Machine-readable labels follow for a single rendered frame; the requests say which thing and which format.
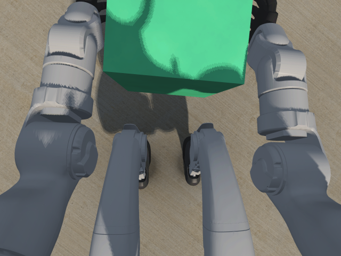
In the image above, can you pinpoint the right robot foot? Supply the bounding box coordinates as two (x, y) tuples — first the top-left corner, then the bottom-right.
(183, 136), (200, 186)

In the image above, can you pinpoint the left robot upper arm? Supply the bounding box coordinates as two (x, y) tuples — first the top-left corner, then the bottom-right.
(0, 122), (98, 256)

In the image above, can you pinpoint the carton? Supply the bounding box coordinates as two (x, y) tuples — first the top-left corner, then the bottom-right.
(103, 0), (253, 98)

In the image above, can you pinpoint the robot right hand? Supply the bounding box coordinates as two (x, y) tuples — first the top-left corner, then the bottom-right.
(249, 0), (278, 43)

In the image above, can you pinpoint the robot left forearm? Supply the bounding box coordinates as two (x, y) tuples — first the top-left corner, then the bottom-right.
(14, 2), (104, 168)

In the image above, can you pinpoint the right robot upper arm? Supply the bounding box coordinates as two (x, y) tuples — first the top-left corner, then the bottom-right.
(250, 142), (341, 256)

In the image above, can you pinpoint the robot left hand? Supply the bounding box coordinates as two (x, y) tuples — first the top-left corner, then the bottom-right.
(76, 0), (107, 23)

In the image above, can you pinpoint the robot right forearm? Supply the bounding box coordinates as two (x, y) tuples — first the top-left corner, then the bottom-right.
(247, 23), (331, 176)

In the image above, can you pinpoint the left robot thigh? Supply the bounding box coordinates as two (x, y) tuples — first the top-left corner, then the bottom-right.
(89, 130), (147, 256)

